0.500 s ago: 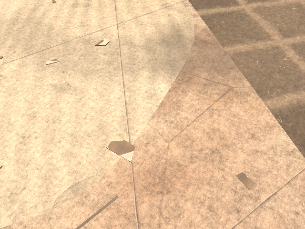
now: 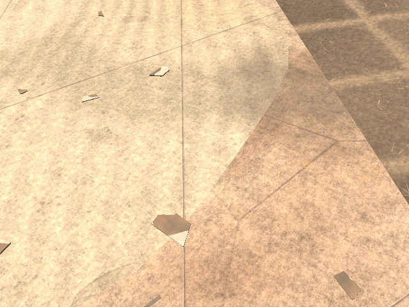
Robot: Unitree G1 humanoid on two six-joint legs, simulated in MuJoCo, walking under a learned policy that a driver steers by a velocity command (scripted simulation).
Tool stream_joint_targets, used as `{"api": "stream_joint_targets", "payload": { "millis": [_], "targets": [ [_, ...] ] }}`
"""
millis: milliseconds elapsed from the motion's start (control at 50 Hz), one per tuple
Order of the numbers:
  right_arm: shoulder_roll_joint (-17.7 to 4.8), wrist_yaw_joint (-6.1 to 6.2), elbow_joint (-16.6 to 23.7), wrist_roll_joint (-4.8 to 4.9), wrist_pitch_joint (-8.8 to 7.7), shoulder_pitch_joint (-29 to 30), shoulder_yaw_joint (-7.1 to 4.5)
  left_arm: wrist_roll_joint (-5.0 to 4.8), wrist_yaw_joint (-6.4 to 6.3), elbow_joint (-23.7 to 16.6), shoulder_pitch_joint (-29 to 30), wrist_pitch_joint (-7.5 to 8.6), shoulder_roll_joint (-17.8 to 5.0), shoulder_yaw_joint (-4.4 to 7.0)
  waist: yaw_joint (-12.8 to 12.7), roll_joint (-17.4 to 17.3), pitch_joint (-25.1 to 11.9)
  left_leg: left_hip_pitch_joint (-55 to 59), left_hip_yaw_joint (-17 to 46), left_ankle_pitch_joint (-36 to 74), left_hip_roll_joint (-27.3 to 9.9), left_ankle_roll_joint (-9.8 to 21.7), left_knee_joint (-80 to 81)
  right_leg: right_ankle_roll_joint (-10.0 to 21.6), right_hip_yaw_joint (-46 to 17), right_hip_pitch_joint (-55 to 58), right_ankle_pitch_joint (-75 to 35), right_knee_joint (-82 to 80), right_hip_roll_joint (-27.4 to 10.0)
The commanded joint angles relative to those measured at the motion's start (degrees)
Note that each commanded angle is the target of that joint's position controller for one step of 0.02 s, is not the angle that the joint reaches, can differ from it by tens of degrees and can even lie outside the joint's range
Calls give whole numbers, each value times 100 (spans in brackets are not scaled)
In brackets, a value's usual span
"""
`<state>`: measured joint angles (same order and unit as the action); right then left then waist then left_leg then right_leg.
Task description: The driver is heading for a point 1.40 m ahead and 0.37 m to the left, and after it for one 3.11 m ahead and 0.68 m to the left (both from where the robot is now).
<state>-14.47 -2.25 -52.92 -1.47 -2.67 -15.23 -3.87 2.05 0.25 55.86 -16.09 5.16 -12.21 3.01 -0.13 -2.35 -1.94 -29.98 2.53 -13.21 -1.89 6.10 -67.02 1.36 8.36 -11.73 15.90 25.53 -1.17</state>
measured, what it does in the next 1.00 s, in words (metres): walks ahead, turning left: left foot, then right foot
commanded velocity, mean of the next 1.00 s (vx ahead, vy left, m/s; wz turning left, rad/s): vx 0.96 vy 0.00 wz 0.48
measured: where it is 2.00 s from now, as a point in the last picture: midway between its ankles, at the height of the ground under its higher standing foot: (115, 99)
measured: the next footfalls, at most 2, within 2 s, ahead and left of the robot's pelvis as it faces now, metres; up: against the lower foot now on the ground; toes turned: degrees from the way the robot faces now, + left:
left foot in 0.36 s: +0.39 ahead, +0.10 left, +0.00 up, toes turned +24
right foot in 0.80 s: +0.85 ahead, +0.20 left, +0.00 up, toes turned +32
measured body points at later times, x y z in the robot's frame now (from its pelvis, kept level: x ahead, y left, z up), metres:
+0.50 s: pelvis +0.35 +0.08 -0.03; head +0.38 +0.07 +0.42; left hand +0.37 +0.36 -0.13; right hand +0.50 -0.17 -0.17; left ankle +0.36 +0.08 -0.74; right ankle +0.32 -0.12 -0.62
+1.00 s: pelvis +0.80 +0.25 +0.00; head +0.80 +0.26 +0.45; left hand +0.62 +0.47 -0.14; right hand +1.08 +0.12 -0.09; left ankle +0.73 +0.37 -0.65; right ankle +0.82 +0.18 -0.74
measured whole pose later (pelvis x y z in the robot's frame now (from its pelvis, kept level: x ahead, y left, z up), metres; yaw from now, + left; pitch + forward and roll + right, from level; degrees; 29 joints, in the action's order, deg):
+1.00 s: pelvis +0.80 +0.25 +0.00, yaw +27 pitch +0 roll -2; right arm -14.9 -1.5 -41.5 -4.1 -5.2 -6.5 -0.2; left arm 0.8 0.6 54.3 -28.0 3.9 -16.3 3.7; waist -2.7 -1.1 1.0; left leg -32.2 4.1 -15.9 -2.5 2.2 -67.9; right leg 6.4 -1.5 -10.6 12.8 23.2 8.4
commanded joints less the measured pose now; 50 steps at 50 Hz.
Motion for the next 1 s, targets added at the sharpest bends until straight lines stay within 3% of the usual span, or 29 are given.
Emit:
{"api": "stream_joint_targets", "payload": {
  "millis": [20,100,180,220,280,320,340,360,380,400,420,440,460,480,500,540,620,660,700,740,780,800,820,840,860,880,900,940,1000],
  "targets": [
    [-190,-175,468,-41,69,299,-46,-31,-63,-143,-261,170,-579,72,-5,738,468,-1833,79,721,-452,-127,-737,-13,-1357,884,1067,-1939,-1507],
    [-82,-211,729,58,221,1056,-16,2,-18,20,-785,241,-468,47,-129,564,873,-2184,-212,1303,-342,-99,-392,-158,-255,922,-121,-2075,-1300],
    [-90,-286,1065,12,242,1859,42,10,-123,143,-1152,266,-383,-4,-195,512,1307,-2328,-767,1344,-322,54,745,-83,454,1390,-1310,-2282,-1239],
    [-44,-309,1220,10,218,2099,103,-4,-189,182,-1192,231,-473,-5,-145,510,1367,-1952,-1147,1181,-212,205,1524,-126,832,1673,-2640,-2175,-1211],
    [-211,-221,1226,82,218,1734,99,-25,-321,106,-1139,106,-922,61,252,807,805,-458,-1778,818,471,580,2224,-193,1189,2082,-7235,-1061,-1323],
    [-589,-119,892,109,237,188,-50,22,-363,-79,-821,-78,-1346,202,1046,1159,39,981,-1711,76,762,815,2212,-35,1071,2108,-8603,874,-1562],
    [-896,-40,600,110,218,-875,-211,31,-295,-235,-563,-144,-1462,256,1482,1136,-416,2163,-1396,-416,833,999,2485,177,853,1604,-8063,2340,-1638],
    [-1114,62,337,114,187,-1518,-388,32,-192,-290,-397,-170,-1375,279,1714,702,-626,3524,-779,-638,745,1175,3145,182,769,440,-5499,4312,-1226],
    [-1360,125,322,144,210,-853,-442,82,-65,-630,12,-72,-443,58,1031,-715,21,3870,1054,-809,-227,1397,3304,88,389,-1798,642,6185,-142],
    [-1750,75,519,-17,278,-619,-475,-99,-19,-1433,257,110,-431,19,607,-982,-623,4922,3961,-1241,-929,2366,4512,-136,-805,-3686,972,7074,434],
    [-1565,131,524,-52,252,-848,-470,-32,-19,-1508,564,277,-728,4,729,-32,-468,4824,4265,-1666,-1253,2120,5291,-59,-1316,-4059,616,6741,-22],
    [-1235,174,444,-34,193,-789,-401,-53,-12,-1469,517,345,-825,6,489,562,21,4077,3959,-1439,-1171,1918,5471,-58,-1340,-3892,330,6208,-231],
    [-1071,212,440,-47,117,-579,-340,19,-30,-1434,557,312,-798,-14,187,954,360,3309,3440,-870,-935,1708,5511,-143,-1324,-3547,289,5790,-406],
    [-1016,269,513,-15,23,-394,-287,144,-20,-1421,451,197,-754,-40,-45,1036,462,2732,2979,-398,-695,1623,5486,-263,-1352,-3209,328,5515,-520],
    [-846,302,525,40,-70,-285,-198,229,15,-1370,294,50,-675,-76,-241,1038,546,2232,2542,-176,-505,1531,5529,-368,-1306,-2956,294,5246,-677],
    [-808,282,514,144,-244,-373,-133,260,91,-1563,647,-117,-561,-157,-256,882,824,1388,1941,203,-177,1404,5769,-504,-1010,-2750,156,4395,-839],
    [-697,196,308,203,-389,-1064,-89,96,216,-2025,1872,-78,-331,-339,318,401,1028,1254,961,2751,326,802,5969,-265,-397,-2030,-1981,1905,-531],
    [-793,174,198,265,-417,-1359,-94,-11,228,-2119,2177,-57,-327,-362,573,178,850,1858,934,3701,134,568,6130,-4,-212,-1628,-2816,1129,-255],
    [-978,204,162,214,-432,-1342,-113,-47,170,-2163,2203,-58,-521,-308,549,-37,607,2813,828,5092,-20,408,5822,202,-172,-1467,-2731,652,25],
    [-1265,273,161,104,-427,-1213,-167,-49,84,-2043,1592,-35,-925,-145,127,-369,63,3580,896,6587,-305,247,4911,343,-320,-804,-2072,483,349],
    [-1496,325,226,-127,-308,-668,-249,-161,-63,-1423,-422,-78,-1388,101,-1011,-482,-761,3607,593,7008,-382,217,2735,521,-298,693,-1269,394,434],
    [-1306,335,316,-190,-285,-269,-216,-132,-164,-1081,-1617,-135,-1612,228,-1616,-295,-1075,2618,353,5896,-61,185,797,725,-629,1901,-551,685,7],
    [-167,249,565,-22,-332,-907,35,94,-159,-959,-1769,-124,-1985,322,-813,1689,-1435,184,224,-212,968,-129,-1933,1562,-3377,3490,43,796,-1514],
    [-367,214,640,116,-452,-1143,110,12,17,-952,-1351,-159,-1618,290,-572,1799,-1731,-986,554,-1160,1081,-63,-2347,2012,-5957,3703,1180,-685,-1820],
    [-560,230,756,59,-457,-538,124,-8,81,-1091,-559,-130,-1219,250,-372,926,-666,-1405,540,-444,434,-4,-2042,1935,-5296,2831,1536,-1057,-1621],
    [-670,200,890,-55,-465,5,139,-61,124,-1017,-449,-115,-864,182,-354,154,-257,-1239,467,-190,242,-21,-1594,1775,-4675,2040,1173,-1099,-1403],
    [-603,171,1030,-134,-451,315,166,-42,118,-877,-550,-92,-724,139,-242,-131,127,-1069,438,-157,93,-74,-1215,1619,-4140,1328,664,-1156,-1127],
    [-357,82,1292,-308,-317,398,273,-101,39,-589,-763,-35,-707,85,124,121,450,-825,360,-308,-103,-303,-620,1517,-3615,398,399,-1391,-688],
    [-399,20,1715,-311,-244,980,394,-166,13,-630,-819,71,-1005,161,172,343,799,-825,96,-148,-371,-630,689,1633,-3282,-516,98,-1882,-530]
  ]
}}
